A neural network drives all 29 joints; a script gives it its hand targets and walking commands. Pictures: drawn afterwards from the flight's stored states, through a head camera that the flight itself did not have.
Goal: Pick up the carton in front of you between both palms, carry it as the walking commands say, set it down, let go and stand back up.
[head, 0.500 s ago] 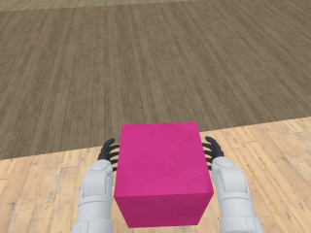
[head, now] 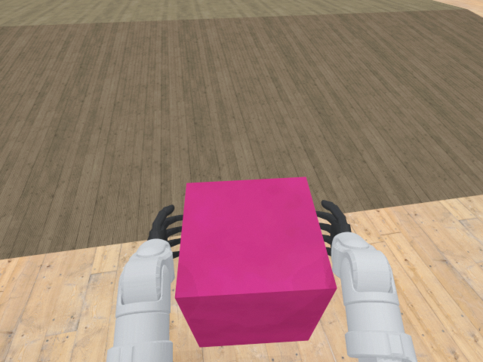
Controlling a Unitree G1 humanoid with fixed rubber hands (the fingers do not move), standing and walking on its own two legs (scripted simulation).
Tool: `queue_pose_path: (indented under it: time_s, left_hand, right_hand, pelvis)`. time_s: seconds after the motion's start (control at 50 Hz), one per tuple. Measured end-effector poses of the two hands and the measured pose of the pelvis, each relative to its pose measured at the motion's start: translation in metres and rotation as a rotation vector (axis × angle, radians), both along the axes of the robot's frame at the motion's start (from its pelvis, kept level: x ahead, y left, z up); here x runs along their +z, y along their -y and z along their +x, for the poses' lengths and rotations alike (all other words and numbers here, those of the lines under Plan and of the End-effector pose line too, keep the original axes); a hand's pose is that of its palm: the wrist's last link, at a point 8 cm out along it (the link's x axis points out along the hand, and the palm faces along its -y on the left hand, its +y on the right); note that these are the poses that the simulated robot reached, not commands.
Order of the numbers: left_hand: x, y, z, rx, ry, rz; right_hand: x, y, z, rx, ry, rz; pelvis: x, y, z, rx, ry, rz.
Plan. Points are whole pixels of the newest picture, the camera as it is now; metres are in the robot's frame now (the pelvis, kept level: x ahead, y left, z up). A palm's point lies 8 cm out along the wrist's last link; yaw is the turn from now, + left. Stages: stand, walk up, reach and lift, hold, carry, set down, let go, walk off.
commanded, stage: carry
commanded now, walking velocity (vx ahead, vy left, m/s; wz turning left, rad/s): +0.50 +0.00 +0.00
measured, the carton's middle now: (250, 265) +0.30 +0.00 +0.01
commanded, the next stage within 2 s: none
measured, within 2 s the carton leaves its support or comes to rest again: neither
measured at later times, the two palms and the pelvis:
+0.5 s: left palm (165, 163) +0.51 +0.18 +0.09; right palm (299, 158) +0.52 -0.12 +0.10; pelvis +0.25 +0.02 -0.01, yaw -1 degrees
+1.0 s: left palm (193, 100) +0.85 +0.15 +0.08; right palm (288, 101) +0.85 -0.15 +0.08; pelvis +0.57 +0.00 -0.02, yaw +0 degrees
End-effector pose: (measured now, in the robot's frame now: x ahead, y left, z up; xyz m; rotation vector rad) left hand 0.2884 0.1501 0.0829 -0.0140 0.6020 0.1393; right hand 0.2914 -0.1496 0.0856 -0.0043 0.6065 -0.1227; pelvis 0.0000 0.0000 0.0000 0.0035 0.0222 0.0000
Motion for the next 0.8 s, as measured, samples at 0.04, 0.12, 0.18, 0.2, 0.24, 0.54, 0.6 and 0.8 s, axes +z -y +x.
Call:
queue_pose_path:
  time_s: [0.04,0.12,0.18,0.2,0.24,0.54,0.6,0.8]
  left_hand:
    - [0.003,-0.002,0.013,-0.013,-0.022,0.007]
    - [0.012,0.006,0.044,-0.040,-0.070,0.001]
    - [0.014,0.018,0.069,-0.039,-0.061,-0.017]
    - [0.014,0.022,0.077,-0.033,-0.059,-0.027]
    - [0.010,0.024,0.087,-0.010,-0.080,-0.048]
    - [0.001,-0.034,0.252,0.039,-0.063,-0.073]
    - [-0.003,-0.033,0.287,0.016,-0.132,-0.075]
    - [0.020,-0.020,0.416,-0.037,-0.085,-0.067]
  right_hand:
    - [0.002,-0.002,0.009,-0.011,-0.022,0.003]
    - [0.006,0.005,0.028,-0.043,-0.071,0.000]
    - [0.008,0.017,0.050,-0.067,-0.060,0.014]
    - [0.008,0.020,0.057,-0.072,-0.059,0.021]
    - [0.007,0.024,0.072,-0.074,-0.080,0.035]
    - [0.003,-0.034,0.250,-0.040,-0.063,0.037]
    - [-0.003,-0.034,0.276,-0.071,-0.130,0.037]
    - [0.022,-0.022,0.392,-0.122,-0.082,0.047]
  pelvis:
    - [0.001,-0.002,0.013,-0.022,-0.018,-0.005]
    - [0.007,0.003,0.040,-0.032,-0.046,-0.026]
    - [0.001,0.009,0.066,-0.018,-0.052,-0.033]
    - [0.000,0.011,0.075,-0.007,-0.057,-0.038]
    - [0.001,0.013,0.094,0.012,-0.069,-0.028]
    - [-0.015,-0.030,0.269,-0.027,-0.051,0.017]
    - [-0.005,-0.038,0.300,-0.045,-0.059,0.005]
    - [0.015,-0.038,0.421,-0.033,-0.068,-0.028]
